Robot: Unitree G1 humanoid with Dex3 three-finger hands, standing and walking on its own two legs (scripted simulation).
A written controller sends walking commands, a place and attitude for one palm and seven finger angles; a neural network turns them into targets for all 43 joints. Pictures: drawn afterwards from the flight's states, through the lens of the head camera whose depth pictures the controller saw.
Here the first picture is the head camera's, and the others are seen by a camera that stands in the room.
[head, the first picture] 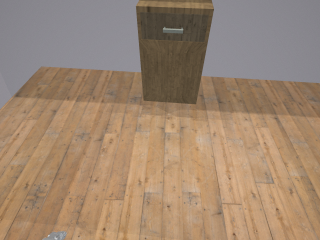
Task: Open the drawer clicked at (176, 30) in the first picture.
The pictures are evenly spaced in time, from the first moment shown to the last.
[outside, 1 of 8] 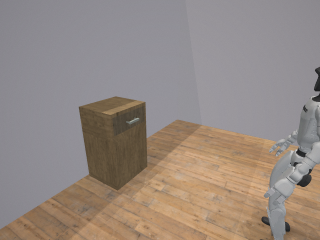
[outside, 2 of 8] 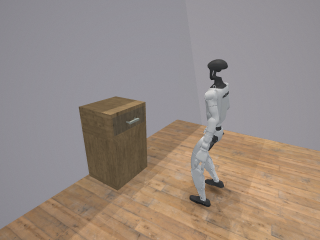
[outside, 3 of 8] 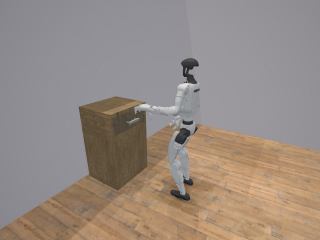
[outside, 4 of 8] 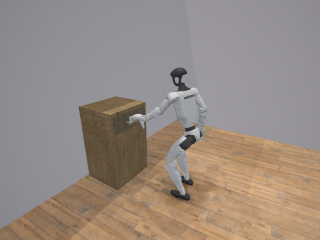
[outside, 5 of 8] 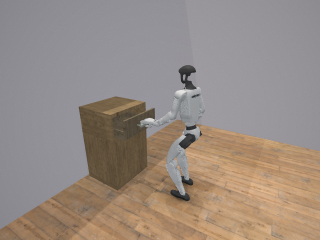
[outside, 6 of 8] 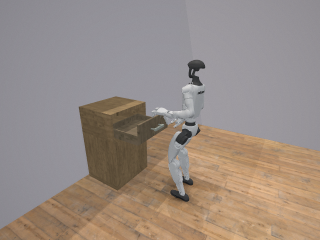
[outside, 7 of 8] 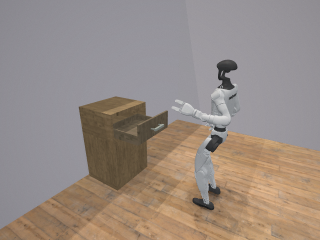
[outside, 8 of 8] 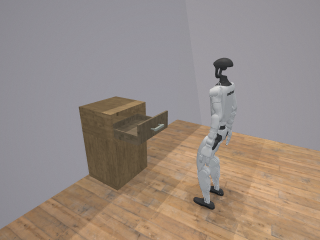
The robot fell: no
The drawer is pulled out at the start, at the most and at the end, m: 0.00 0.30 0.30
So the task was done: yes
